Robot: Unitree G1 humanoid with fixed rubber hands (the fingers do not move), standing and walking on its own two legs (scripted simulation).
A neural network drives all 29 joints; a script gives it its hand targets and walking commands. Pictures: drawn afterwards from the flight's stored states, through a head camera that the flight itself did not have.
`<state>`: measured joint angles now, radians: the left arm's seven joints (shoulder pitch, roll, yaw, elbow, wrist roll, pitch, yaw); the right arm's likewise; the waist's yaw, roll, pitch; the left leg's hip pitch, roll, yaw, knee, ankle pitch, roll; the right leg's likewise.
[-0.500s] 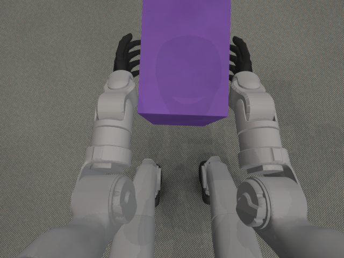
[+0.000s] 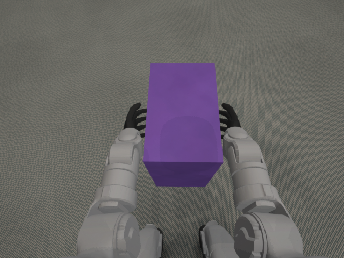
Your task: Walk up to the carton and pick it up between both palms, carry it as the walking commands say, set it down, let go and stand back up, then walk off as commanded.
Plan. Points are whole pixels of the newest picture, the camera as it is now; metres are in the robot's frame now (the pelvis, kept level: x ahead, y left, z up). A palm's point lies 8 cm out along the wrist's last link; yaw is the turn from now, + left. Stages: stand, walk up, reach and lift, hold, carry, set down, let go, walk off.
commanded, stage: reach and lift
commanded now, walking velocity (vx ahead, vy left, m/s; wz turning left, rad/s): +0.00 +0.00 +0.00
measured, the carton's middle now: (181, 133) +0.42 +0.00 -0.05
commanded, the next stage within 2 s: hold in 1.60 s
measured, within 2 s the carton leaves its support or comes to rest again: neither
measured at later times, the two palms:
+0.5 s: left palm (130, 123) +0.38 +0.11 +0.07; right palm (244, 123) +0.37 -0.13 +0.07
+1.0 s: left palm (123, 124) +0.37 +0.12 +0.08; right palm (239, 126) +0.36 -0.12 +0.08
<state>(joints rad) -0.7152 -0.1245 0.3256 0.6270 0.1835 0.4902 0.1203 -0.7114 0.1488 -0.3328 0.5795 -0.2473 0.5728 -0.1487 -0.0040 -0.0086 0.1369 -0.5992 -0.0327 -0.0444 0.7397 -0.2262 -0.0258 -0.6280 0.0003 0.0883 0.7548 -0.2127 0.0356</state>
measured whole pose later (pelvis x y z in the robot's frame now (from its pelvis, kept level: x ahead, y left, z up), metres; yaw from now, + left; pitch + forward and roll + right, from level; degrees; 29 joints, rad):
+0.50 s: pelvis +0.06 -0.01 +0.03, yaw -1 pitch -4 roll +1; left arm -0.43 -0.21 0.29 0.45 0.26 0.69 0.07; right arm -0.44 0.21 -0.26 0.44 -0.28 0.75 -0.12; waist 0.00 -0.01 -0.01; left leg -0.21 -0.02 -0.04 0.51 -0.24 -0.03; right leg -0.26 0.00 0.09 0.57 -0.25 0.03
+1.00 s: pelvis +0.06 +0.00 +0.03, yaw -1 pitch -6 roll +0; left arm -0.45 -0.21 0.31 0.48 0.26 0.71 0.08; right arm -0.44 0.21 -0.26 0.47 -0.29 0.75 -0.12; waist 0.00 -0.01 -0.01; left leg -0.20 -0.02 -0.04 0.56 -0.27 -0.02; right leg -0.23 0.00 0.09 0.57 -0.25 0.03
